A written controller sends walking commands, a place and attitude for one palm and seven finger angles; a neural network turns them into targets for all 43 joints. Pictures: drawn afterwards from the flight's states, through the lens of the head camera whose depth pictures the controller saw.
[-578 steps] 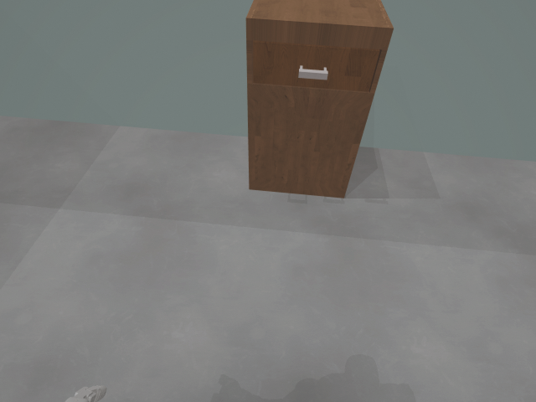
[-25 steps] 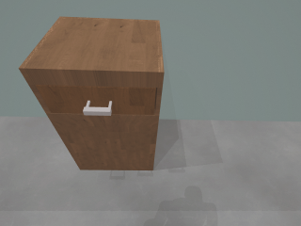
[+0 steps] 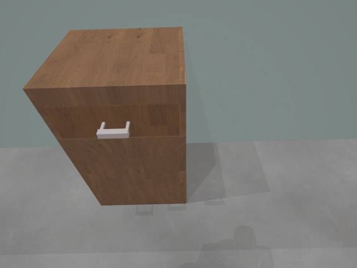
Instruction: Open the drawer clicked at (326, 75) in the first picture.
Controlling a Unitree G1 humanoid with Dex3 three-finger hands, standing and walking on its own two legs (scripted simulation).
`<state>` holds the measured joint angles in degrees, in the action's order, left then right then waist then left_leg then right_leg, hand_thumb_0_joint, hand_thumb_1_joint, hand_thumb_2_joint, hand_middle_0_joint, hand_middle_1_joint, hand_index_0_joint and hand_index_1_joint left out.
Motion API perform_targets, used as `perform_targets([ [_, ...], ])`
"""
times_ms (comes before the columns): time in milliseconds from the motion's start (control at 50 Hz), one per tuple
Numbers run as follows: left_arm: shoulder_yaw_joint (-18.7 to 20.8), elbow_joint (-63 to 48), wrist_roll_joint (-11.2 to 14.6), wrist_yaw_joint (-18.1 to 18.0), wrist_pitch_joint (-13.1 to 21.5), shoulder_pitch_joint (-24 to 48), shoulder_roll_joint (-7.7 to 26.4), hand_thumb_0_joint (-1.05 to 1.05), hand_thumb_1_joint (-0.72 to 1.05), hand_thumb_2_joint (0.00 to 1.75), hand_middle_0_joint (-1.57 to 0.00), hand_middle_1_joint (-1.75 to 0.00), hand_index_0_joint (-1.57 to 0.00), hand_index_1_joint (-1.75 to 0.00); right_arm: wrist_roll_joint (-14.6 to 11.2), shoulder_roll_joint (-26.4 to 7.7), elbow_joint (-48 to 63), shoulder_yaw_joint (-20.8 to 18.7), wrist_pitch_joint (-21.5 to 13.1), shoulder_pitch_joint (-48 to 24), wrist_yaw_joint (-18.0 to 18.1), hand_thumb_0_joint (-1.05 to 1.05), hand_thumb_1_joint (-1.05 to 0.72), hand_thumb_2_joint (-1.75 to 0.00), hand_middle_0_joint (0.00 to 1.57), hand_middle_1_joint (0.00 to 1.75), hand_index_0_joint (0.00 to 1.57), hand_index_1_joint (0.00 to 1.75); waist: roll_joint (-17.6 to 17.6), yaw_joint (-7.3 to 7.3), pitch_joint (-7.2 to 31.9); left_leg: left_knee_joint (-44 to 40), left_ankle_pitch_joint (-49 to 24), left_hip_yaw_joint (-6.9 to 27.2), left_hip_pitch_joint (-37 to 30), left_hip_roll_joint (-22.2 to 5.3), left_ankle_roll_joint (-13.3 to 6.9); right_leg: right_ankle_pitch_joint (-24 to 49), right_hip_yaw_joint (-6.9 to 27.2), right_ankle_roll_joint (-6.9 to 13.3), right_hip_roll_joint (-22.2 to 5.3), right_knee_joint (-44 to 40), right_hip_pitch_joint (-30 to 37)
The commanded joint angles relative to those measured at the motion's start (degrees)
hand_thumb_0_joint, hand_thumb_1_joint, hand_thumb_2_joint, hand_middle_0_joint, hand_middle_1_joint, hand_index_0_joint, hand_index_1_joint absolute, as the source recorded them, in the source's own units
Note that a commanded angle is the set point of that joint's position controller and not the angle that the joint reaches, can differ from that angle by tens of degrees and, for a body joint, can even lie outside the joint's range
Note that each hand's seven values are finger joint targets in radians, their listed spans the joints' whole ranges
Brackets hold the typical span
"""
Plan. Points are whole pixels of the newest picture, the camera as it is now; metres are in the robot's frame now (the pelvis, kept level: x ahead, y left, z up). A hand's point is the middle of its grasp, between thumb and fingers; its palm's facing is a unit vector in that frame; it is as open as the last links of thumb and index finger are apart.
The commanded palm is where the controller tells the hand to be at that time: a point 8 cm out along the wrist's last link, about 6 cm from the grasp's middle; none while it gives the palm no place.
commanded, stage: look again from close up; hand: left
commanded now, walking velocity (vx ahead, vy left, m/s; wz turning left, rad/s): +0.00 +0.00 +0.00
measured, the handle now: (114, 129) +0.57 +0.27 -0.07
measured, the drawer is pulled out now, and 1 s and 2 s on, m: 0.00 0.00 0.00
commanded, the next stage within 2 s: shuffle to correct the standing spot in 0.08 s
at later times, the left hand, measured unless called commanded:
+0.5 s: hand out of the picture -0.01 +0.17 -0.19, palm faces +0.13 -0.97 -0.19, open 7.4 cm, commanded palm none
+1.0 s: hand out of the picture +0.10 +0.18 -0.16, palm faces +0.12 -0.96 -0.25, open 7.2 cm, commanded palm none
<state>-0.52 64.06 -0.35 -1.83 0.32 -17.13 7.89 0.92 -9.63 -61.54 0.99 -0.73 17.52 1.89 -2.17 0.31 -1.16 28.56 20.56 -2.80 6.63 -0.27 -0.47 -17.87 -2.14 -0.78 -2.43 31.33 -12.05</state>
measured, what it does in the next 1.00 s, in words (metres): steps on the spot: right foot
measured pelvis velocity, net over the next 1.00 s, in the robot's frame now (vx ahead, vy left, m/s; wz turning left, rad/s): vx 0.07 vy -0.01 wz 0.07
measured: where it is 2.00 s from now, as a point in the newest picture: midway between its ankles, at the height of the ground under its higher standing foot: outside the picture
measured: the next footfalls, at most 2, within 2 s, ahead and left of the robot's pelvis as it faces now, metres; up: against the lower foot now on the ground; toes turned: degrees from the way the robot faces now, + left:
right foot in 0.72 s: +0.13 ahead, -0.05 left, +0.00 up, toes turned +1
left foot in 1.10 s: +0.10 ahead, +0.15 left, +0.00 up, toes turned -7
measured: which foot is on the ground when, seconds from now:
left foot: down 0.00-0.76, up 0.78-1.00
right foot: down 0.00-0.46, up 0.48-0.70, down 0.72-1.00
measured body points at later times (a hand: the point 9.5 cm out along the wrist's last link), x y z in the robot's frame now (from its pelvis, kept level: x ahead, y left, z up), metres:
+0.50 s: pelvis +0.02 +0.00 -0.01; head +0.03 +0.01 +0.44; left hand -0.02 +0.22 -0.17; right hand +0.01 -0.24 -0.16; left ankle -0.03 +0.09 -0.73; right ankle -0.02 -0.12 -0.72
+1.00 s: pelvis +0.07 -0.01 +0.00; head +0.10 -0.02 +0.45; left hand +0.10 +0.23 -0.14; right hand +0.12 -0.24 -0.16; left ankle +0.03 +0.13 -0.70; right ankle +0.09 -0.08 -0.73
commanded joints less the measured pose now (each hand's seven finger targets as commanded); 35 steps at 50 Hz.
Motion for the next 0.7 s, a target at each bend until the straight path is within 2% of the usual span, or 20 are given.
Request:
perform_targets([
  [0, 1.1, -1.8, -0.2, 0.1, 0.8, -3.0, 6.1, 0.0, 0.9, 0.9, -0.2, -0.3, -0.2, -0.3, -0.3, -4.2, 0.8, -0.6, -0.8, 3.9, 0.1, 0.0, -0.9, -0.9, 0.2, 0.3, 0.2, 0.3, 3.7, -0.22, -4.6, -6.6, -10.2, 3.9, 6.0, -4.6, -1.9, 10.9, 3.9, 3.1, -3.2, -5.9, 0.5],
  [160, 1.4, -1.6, -0.1, 0.1, 1.1, -2.7, 5.9, 0.0, 0.9, 0.9, -0.2, -0.3, -0.2, -0.3, -0.2, -3.4, -1.0, -0.5, -0.9, 4.9, 0.3, 0.0, -0.9, -0.9, 0.2, 0.3, 0.2, 0.3, 3.0, -0.16, -2.4, -5.9, -13.3, 3.3, 4.8, -4.7, -1.3, 15.7, 3.6, 3.4, -3.6, -5.8, 2.4],
  [220, 2.3, -2.0, -0.5, 0.2, 1.1, -3.4, 7.5, 0.0, 0.9, 0.9, -0.2, -0.3, -0.2, -0.3, -0.1, -3.5, -0.7, -0.7, -0.2, 4.9, -0.1, 0.0, -0.9, -0.9, 0.2, 0.3, 0.2, 0.3, 4.2, 0.47, -4.1, -2.4, -5.1, 1.8, 8.4, -2.6, -1.2, 6.2, 5.5, 4.6, -5.4, -7.0, 2.5],
  [280, 3.9, -2.2, -0.7, 0.2, 0.9, -5.7, 10.5, 0.0, 0.9, 0.9, -0.2, -0.3, -0.2, -0.3, 0.1, -2.8, 0.6, -1.1, 0.5, 4.1, -0.4, 0.0, -0.9, -0.9, 0.2, 0.3, 0.2, 0.3, 10.3, 1.6, -4.5, 7.1, 2.4, -1.0, 14.4, -0.3, -0.8, -2.2, 13.2, 8.1, -12.3, -13.2, 3.7],
  [300, 4.3, -2.5, -0.9, 0.1, 0.9, -6.4, 10.8, 0.0, 0.9, 0.9, -0.2, -0.3, -0.2, -0.3, 0.1, -2.5, 1.2, -1.3, 0.5, 3.1, -0.6, 0.0, -0.9, -0.9, 0.2, 0.3, 0.2, 0.3, 11.8, 2.2, -5.3, 10.0, 5.1, -0.9, 16.1, -0.6, -0.7, -1.8, 15.8, 9.7, -14.3, -14.9, 3.4],
  [320, 4.7, -2.9, -1.1, -0.1, 0.8, -6.5, 10.8, 0.0, 0.9, 0.9, -0.2, -0.3, -0.2, -0.3, 0.1, -2.7, 1.7, -1.4, 0.5, 3.1, -0.6, 0.0, -0.9, -0.9, 0.2, 0.3, 0.2, 0.3, 11.6, 1.99, -5.5, 11.3, 6.3, -0.5, 16.7, -1.3, -0.8, -1.9, 16.6, 10.9, -15.6, -15.2, 2.8],
  [340, 4.8, -3.3, -1.2, -0.1, 0.8, -5.9, 10.4, 0.0, 0.9, 0.9, -0.2, -0.3, -0.2, -0.3, 0.2, -2.4, 1.8, -1.5, 0.3, 2.9, -0.8, 0.0, -0.9, -0.9, 0.2, 0.3, 0.2, 0.3, 10.6, 1.93, -6.0, 10.7, 6.5, -0.3, 16.4, -1.6, -0.9, -0.4, 15.6, 11.2, -15.9, -14.5, 1.8],
  [360, 4.8, -3.6, -1.3, -0.1, 0.8, -4.7, 10.3, 0.0, 0.9, 0.9, -0.2, -0.3, -0.2, -0.3, 0.1, -2.1, 1.5, -1.5, 0.2, 4.1, -0.9, 0.0, -0.9, -0.9, 0.2, 0.3, 0.2, 0.3, 9.6, 0.94, -5.7, 7.0, 5.1, -0.5, 13.1, -2.0, -0.9, 0.4, 13.6, 10.7, -15.4, -12.7, -0.6],
  [380, 4.8, -4.5, -1.2, 0.0, 0.6, -2.4, 9.8, 0.0, 0.9, 0.9, -0.2, -0.3, -0.2, -0.3, 0.1, -1.6, 0.6, -1.5, -0.2, 7.4, -1.0, 0.0, -0.9, -0.9, 0.2, 0.3, 0.2, 0.3, 7.5, -0.97, -4.6, 0.2, 1.1, -0.9, 6.3, -1.7, -1.0, 0.4, 9.2, 9.2, -13.4, -8.9, -4.5],
  [400, 4.4, -5.2, -1.1, 0.2, 0.4, -0.7, 8.1, 0.0, 0.9, 0.9, -0.2, -0.3, -0.2, -0.3, 0.2, -2.2, -0.7, -1.4, -0.6, 10.6, -1.0, 0.0, -0.9, -0.9, 0.2, 0.3, 0.2, 0.3, 2.5, -2.01, -4.1, -4.7, -3.8, 1.2, 1.5, -2.5, -1.7, -2.1, 3.7, 7.0, -8.3, -2.7, -7.7],
  [420, 3.8, -6.4, -1.0, 0.5, 0.0, 0.7, 5.2, 0.0, 0.9, 0.9, -0.2, -0.3, -0.2, -0.3, 0.8, -5.6, -1.7, -2.2, -0.8, 14.1, -0.8, 0.0, -0.9, -0.9, 0.2, 0.3, 0.2, 0.3, -9.2, -3.32, -4.4, -8.3, -7.5, 11.0, -1.2, -9.8, -5.1, -8.4, -3.4, 4.1, -0.8, 8.2, -13.9],
  [440, 3.4, -7.8, -1.1, 0.5, 0.2, 2.3, 3.2, 0.0, 0.9, 0.9, -0.2, -0.3, -0.2, -0.3, 1.1, -8.0, -1.7, -2.7, -0.7, 16.9, -0.3, 0.0, -0.9, -0.9, 0.2, 0.3, 0.2, 0.3, -15.5, -4.07, -4.0, -13.7, -11.2, 20.0, -4.2, -16.8, -10.3, -17.3, -6.5, 2.9, 2.9, 19.4, -20.9],
  [460, 3.3, -8.6, -1.6, 0.3, 0.1, 4.8, 3.8, 0.0, 0.9, 0.9, -0.2, -0.3, -0.2, -0.3, 1.1, -7.7, -1.7, -2.6, -0.7, 17.1, -0.2, 0.0, -0.9, -0.9, 0.2, 0.3, 0.2, 0.3, -14.3, -4.76, -6.4, -14.7, -11.7, 22.3, -3.2, -18.2, -13.2, -18.9, -3.1, 3.8, 1.3, 27.2, -24.1],
  [480, 3.3, -8.7, -1.5, 0.6, 0.3, 4.9, 3.9, 0.0, 0.9, 0.9, -0.2, -0.3, -0.2, -0.3, 0.9, -6.7, -0.8, -2.2, -1.1, 15.1, -0.1, 0.0, -0.9, -0.9, 0.2, 0.3, 0.2, 0.3, -12.2, -3.73, -7.2, -14.5, -12.5, 21.6, -2.2, -18.2, -14.7, -17.0, -1.5, 4.2, -0.5, 31.0, -25.9],
  [520, 3.2, -8.1, -1.2, 1.4, 0.7, 4.7, 3.3, 0.0, 0.9, 0.9, -0.2, -0.3, -0.2, -0.3, 0.9, -5.2, 1.2, -1.8, -1.5, 9.9, -0.1, 0.0, -0.9, -0.9, 0.2, 0.3, 0.2, 0.3, -5.0, -1.59, -7.9, -13.3, -16.3, 17.0, 1.8, -16.7, -14.3, -12.7, -1.0, 4.1, -2.0, 31.0, -23.4],
  [540, 2.9, -7.8, -1.1, 1.7, 0.8, 4.0, 2.2, 0.0, 0.9, 0.9, -0.2, -0.3, -0.2, -0.3, 1.2, -5.8, 1.9, -1.8, -1.7, 8.7, -0.1, 0.0, -0.9, -0.9, 0.2, 0.3, 0.2, 0.3, -3.6, -1.0, -6.6, -13.1, -19.6, 14.3, 1.6, -15.3, -13.7, -11.5, -2.0, 3.7, -1.8, 28.2, -21.0],
  [600, 2.3, -7.6, -0.9, 1.7, 0.8, 3.4, 0.7, 0.0, 0.9, 0.9, -0.2, -0.3, -0.2, -0.3, 1.1, -6.4, 1.7, -1.8, -2.1, 8.4, 0.2, 0.0, -0.9, -0.9, 0.2, 0.3, 0.2, 0.3, -3.7, -0.62, -4.6, -10.6, -31.2, 8.4, 2.0, -13.0, -12.1, -8.8, -4.3, 2.9, 0.0, 17.0, -13.0],
  [640, 2.2, -6.8, -0.8, 1.4, 1.0, 1.1, 0.3, 0.0, 0.9, 0.9, -0.2, -0.3, -0.2, -0.3, 0.6, -6.3, 1.5, -1.7, -2.0, 7.8, 0.6, 0.0, -0.9, -0.9, 0.2, 0.3, 0.2, 0.3, -1.4, 0.59, -3.0, -7.1, -37.5, 5.8, 2.7, -11.9, -10.0, -0.7, -4.5, 2.5, 0.8, 7.9, -6.3],
  [660, 2.3, -5.9, -0.6, 1.1, 1.4, -1.3, 0.7, 0.0, 0.9, 0.9, -0.2, -0.3, -0.2, -0.3, 0.2, -6.2, 1.3, -1.7, -2.0, 7.1, 0.7, 0.0, -0.9, -0.9, 0.2, 0.3, 0.2, 0.3, -0.4, 2.01, -1.7, -4.1, -38.8, 4.6, 3.1, -10.8, -8.0, 6.0, -4.0, 2.2, 0.7, 1.3, -1.5],
  [680, 2.6, -4.5, -0.6, 0.8, 1.9, -5.2, 2.5, 0.0, 0.9, 0.9, -0.2, -0.3, -0.2, -0.3, -0.3, -5.4, 1.2, -1.5, -2.1, 6.8, 0.8, 0.0, -0.9, -0.9, 0.2, 0.3, 0.2, 0.3, 2.0, 3.57, 0.3, -0.1, -35.6, 3.1, 4.3, -8.9, -5.5, 14.3, -1.0, 2.1, -1.1, -4.5, 4.7],
])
